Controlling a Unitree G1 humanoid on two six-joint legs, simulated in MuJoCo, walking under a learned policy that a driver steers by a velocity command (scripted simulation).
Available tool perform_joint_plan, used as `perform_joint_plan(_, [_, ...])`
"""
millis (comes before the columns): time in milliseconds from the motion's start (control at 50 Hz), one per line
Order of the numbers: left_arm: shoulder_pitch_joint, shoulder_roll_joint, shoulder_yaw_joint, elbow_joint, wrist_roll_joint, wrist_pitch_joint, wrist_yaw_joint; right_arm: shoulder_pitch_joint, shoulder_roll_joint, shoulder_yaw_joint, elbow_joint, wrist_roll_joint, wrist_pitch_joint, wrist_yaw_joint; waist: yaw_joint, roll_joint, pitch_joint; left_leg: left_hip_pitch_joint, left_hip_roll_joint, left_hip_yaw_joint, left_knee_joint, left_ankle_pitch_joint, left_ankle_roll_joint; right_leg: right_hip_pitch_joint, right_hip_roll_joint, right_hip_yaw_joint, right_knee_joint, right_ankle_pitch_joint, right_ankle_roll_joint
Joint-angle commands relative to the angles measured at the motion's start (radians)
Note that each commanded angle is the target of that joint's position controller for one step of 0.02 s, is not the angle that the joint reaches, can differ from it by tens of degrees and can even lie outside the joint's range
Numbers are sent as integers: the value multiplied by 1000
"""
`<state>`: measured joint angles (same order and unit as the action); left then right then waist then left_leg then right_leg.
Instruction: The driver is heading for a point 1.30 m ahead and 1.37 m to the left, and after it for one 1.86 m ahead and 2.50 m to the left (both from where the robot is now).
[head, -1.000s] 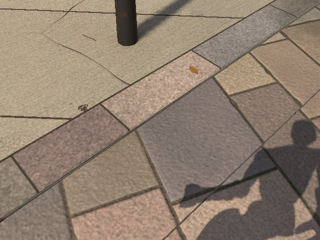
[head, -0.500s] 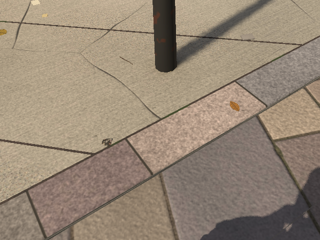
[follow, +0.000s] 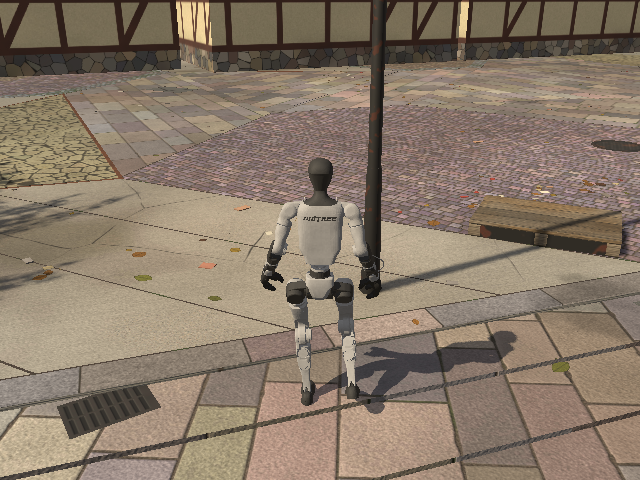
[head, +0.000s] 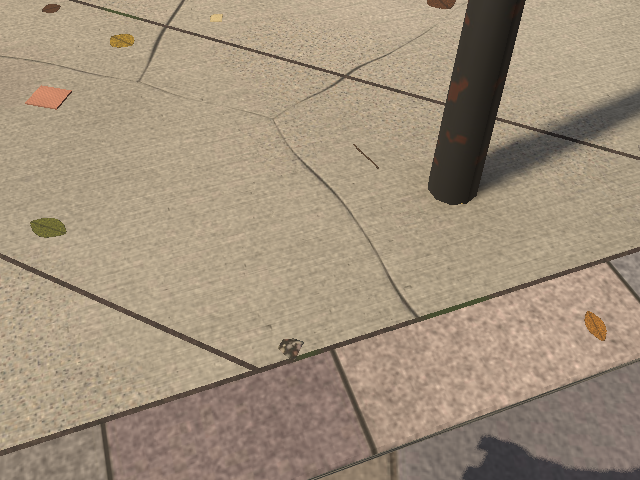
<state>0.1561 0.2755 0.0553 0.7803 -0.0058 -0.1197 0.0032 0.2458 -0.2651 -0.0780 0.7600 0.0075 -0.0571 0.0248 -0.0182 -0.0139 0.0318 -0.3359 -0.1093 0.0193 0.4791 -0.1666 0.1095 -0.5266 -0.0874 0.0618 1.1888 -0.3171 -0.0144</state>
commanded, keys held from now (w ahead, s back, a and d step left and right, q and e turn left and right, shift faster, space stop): w+q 1.00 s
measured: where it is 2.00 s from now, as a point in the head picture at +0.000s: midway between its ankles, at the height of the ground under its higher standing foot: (146, 284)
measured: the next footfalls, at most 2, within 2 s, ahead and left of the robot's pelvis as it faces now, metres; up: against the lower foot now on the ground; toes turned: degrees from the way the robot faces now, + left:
right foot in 0.28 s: +0.33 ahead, -0.15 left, +0.00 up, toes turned +14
left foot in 0.80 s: +0.52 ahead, +0.20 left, +0.03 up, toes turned +32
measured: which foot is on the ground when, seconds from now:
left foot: down 0.00-0.30, up 0.32-0.78, down 0.80-1.00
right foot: up 0.00-0.26, down 0.28-0.82, up 0.84-1.00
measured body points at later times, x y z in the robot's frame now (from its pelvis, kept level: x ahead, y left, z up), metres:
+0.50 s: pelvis +0.27 -0.06 +0.01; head +0.29 -0.07 +0.46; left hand +0.26 +0.23 -0.10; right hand +0.48 -0.27 -0.09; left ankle +0.23 +0.09 -0.62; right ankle +0.30 -0.16 -0.73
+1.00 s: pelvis +0.49 +0.10 +0.04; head +0.51 +0.12 +0.49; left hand +0.47 +0.41 -0.06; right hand +0.73 -0.07 -0.06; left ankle +0.48 +0.18 -0.70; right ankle +0.60 -0.05 -0.61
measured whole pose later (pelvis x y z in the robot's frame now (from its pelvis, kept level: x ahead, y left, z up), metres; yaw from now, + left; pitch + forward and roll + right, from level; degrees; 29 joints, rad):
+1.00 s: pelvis +0.49 +0.10 +0.04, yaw +36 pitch +1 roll +0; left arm 0.15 0.30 0.05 0.72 0.00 -0.10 0.00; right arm 0.30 -0.27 -0.07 0.65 0.01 -0.04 0.02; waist -0.02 -0.03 0.04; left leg -0.32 -0.10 -0.02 0.47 -0.17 0.10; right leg -0.59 -0.11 0.06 1.16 -0.28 0.00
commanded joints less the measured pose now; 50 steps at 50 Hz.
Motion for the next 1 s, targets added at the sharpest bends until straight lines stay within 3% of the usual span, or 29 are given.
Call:
perform_joint_plan(20, [50,79,24,-58,21,16,6,-48,-119,-26,-93,6,-25,-14,56,21,-53,37,238,-309,-280,108,197,-84,-33,-5,-120,63,36])
perform_joint_plan(60, [-35,49,9,-87,26,22,9,-21,-145,-35,-101,7,-21,-27,27,38,-38,-11,206,-259,-285,102,179,-56,-7,-30,-292,163,64])
perform_joint_plan(100, [-105,40,2,-105,17,20,5,8,-161,-41,-104,9,-16,-33,-5,75,-40,-14,186,-237,-264,65,149,-15,24,-30,-455,289,75])
perform_joint_plan(180, [-195,75,9,-139,-5,7,-9,79,-170,-46,-96,20,-2,-35,-50,112,-61,59,216,-310,-187,-19,120,45,69,-9,-625,339,83])
perform_joint_plan(240, [-138,122,31,-134,-12,-7,-21,71,-153,-44,-107,17,7,-38,-6,153,-78,103,242,-403,-81,-91,88,138,76,7,-679,238,48])
perform_joint_plan(260, [-71,130,41,-116,-9,-12,-21,60,-133,-38,-115,15,8,-38,34,160,-91,86,217,-406,-22,-88,66,228,81,-7,-714,217,25])
perform_joint_plan(280, [31,158,56,-97,3,-18,-15,56,-86,-22,-125,10,5,-38,84,140,-145,28,164,-366,124,-77,25,389,27,29,-728,196,-12])
perform_joint_plan(300, [186,226,72,-80,21,-20,-7,90,-1,6,-144,-8,2,-37,120,-49,-285,-114,79,-239,467,-293,-30,643,-189,246,-737,157,-79])
perform_joint_plan(320, [226,289,82,-58,36,-8,-15,196,-19,7,-188,30,-10,-37,48,-367,-317,-449,24,-158,735,-476,-68,806,-370,761,-888,-160,-232])
perform_joint_plan(340, [182,195,65,-81,19,-4,-17,182,-121,-11,-157,41,-7,-42,77,-226,-235,-536,99,-191,879,-380,-88,755,-348,756,-919,-334,-228])
perform_joint_plan(360, [154,133,47,-85,11,5,-11,88,-151,-19,-166,29,2,-39,100,-140,-143,-563,128,-164,919,-285,-95,670,-303,568,-905,-278,-188])
perform_joint_plan(380, [118,108,35,-89,18,12,-9,43,-138,-19,-169,16,7,-38,88,-71,-96,-524,155,-153,902,-211,-99,568,-250,429,-911,-135,-163])
perform_joint_plan(400, [88,91,29,-83,25,17,-7,17,-130,-23,-181,11,8,-35,68,-77,-57,-500,177,-156,857,-160,-101,496,-210,336,-926,-32,-155])
perform_joint_plan(440, [79,73,24,-71,24,13,-2,22,-100,-21,-189,24,18,-24,43,-109,-35,-443,201,-136,821,-114,-103,425,-167,197,-968,89,-144])
perform_joint_plan(560, [130,112,38,-22,23,14,12,-54,-57,-6,-218,14,41,-21,52,-65,-9,-525,215,-114,707,1,-136,473,-193,1,-1003,328,-171])
perform_joint_plan(640, [160,137,41,-5,21,42,18,-187,-26,13,-263,15,39,2,93,-55,43,-520,213,-46,506,77,-125,507,-187,-117,-1007,367,-139])
perform_joint_plan(660, [173,160,46,2,13,50,19,-232,-4,25,-278,15,38,12,110,-58,61,-499,209,-3,450,30,-115,504,-198,-139,-1027,373,-139])
perform_joint_plan(700, [196,181,50,17,2,60,19,-275,-6,28,-295,21,35,28,116,-52,79,-458,199,37,354,13,-91,545,-211,-170,-1026,430,-129])
perform_joint_plan(740, [185,212,55,23,-4,66,17,-233,-42,10,-290,14,34,33,71,-96,34,-320,130,113,334,-83,-45,568,-214,-228,-926,820,-119])
perform_joint_plan(760, [176,229,58,23,-9,68,21,-170,-75,-7,-280,13,37,32,24,-127,-23,-216,81,142,322,-121,-17,583,-207,-256,-817,1092,-108])
perform_joint_plan(780, [159,239,59,22,-17,70,26,-38,-116,-32,-248,18,38,30,-59,-133,-97,-27,28,161,244,-82,19,554,-186,-286,-642,1230,-90])
perform_joint_plan(800, [166,224,53,14,-23,62,29,131,-190,-72,-207,23,42,17,-145,-99,-188,273,7,101,136,8,65,410,-147,-293,-418,1096,-53])
perform_joint_plan(820, [188,120,18,-60,9,45,24,213,-320,-106,-192,26,44,-5,-128,170,-275,626,282,-423,32,-172,226,-32,-12,-281,9,338,17])
perform_joint_plan(840, [163,109,5,-77,10,3,7,186,-306,-87,-228,9,28,-7,-96,211,-459,686,429,-913,-163,-316,323,-164,115,-6,213,-194,14])
perform_joint_plan(860, [58,168,28,-104,-28,-15,-11,142,-222,-55,-220,-2,11,0,-110,119,-339,609,419,-801,-198,-324,256,-275,64,64,260,-127,2])
perform_joint_plan(880, [27,142,18,-119,-32,-24,-14,118,-185,-42,-205,0,2,2,-78,83,-213,463,389,-665,-199,-271,227,-283,27,42,200,-65,-14])
perform_joint_plan(900, [37,123,16,-111,-11,-26,-8,63,-161,-35,-200,6,-1,3,-28,17,-140,327,341,-561,-200,-182,196,-242,-10,33,132,-21,-11])
perform_joint_plan(940, [86,128,24,-97,0,-1,-2,-23,-119,-19,-213,-5,-6,4,51,71,-80,137,266,-416,-233,-70,172,-125,-46,34,44,34,-4])
perform_joint_plan(1000, [67,105,17,-96,24,27,1,-20,-130,-22,-200,2,-16,-12,60,54,-63,33,233,-330,-268,50,183,-87,-33,-9,-90,85,43])
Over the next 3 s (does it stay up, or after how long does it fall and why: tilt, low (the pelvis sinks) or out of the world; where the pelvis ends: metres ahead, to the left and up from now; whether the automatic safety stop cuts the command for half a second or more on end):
stays up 1.06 0.95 0.04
